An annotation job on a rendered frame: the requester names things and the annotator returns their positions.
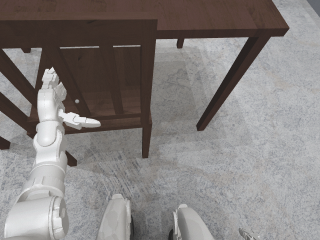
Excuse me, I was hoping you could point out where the robot right hand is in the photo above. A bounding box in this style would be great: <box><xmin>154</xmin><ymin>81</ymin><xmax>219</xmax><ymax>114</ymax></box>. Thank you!
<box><xmin>239</xmin><ymin>228</ymin><xmax>261</xmax><ymax>240</ymax></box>

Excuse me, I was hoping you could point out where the robot left shin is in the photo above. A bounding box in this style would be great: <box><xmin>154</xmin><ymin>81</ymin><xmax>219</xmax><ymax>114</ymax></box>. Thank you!
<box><xmin>105</xmin><ymin>194</ymin><xmax>131</xmax><ymax>240</ymax></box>

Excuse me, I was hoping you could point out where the robot right shin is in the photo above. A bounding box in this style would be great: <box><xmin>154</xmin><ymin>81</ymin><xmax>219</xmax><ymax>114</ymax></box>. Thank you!
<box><xmin>173</xmin><ymin>204</ymin><xmax>188</xmax><ymax>240</ymax></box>

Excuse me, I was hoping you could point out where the table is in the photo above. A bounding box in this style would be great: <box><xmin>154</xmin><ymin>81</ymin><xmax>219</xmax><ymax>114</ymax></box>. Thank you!
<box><xmin>0</xmin><ymin>0</ymin><xmax>290</xmax><ymax>150</ymax></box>

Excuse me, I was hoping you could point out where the chair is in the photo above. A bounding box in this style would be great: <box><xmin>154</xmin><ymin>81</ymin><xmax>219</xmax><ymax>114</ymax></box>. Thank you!
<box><xmin>0</xmin><ymin>12</ymin><xmax>158</xmax><ymax>167</ymax></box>

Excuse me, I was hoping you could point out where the robot shin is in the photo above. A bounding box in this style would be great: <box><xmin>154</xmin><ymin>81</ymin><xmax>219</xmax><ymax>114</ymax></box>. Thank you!
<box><xmin>105</xmin><ymin>194</ymin><xmax>131</xmax><ymax>240</ymax></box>
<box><xmin>173</xmin><ymin>204</ymin><xmax>188</xmax><ymax>240</ymax></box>

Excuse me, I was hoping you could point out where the left robot upper arm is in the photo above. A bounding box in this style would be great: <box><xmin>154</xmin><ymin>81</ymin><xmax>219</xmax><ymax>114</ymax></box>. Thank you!
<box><xmin>1</xmin><ymin>195</ymin><xmax>69</xmax><ymax>240</ymax></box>

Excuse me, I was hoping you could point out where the left robot forearm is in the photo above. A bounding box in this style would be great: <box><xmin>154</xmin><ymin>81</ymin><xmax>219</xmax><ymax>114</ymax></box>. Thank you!
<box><xmin>3</xmin><ymin>120</ymin><xmax>68</xmax><ymax>239</ymax></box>

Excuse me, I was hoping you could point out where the robot left hand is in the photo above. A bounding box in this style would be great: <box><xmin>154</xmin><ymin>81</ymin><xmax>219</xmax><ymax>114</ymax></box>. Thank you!
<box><xmin>37</xmin><ymin>67</ymin><xmax>101</xmax><ymax>130</ymax></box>

